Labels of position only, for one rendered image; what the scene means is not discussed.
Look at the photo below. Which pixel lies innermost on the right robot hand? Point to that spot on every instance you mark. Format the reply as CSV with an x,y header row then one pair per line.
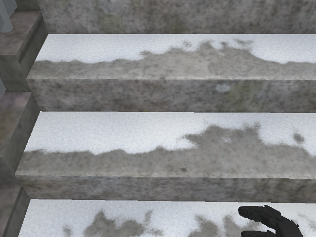
x,y
271,218

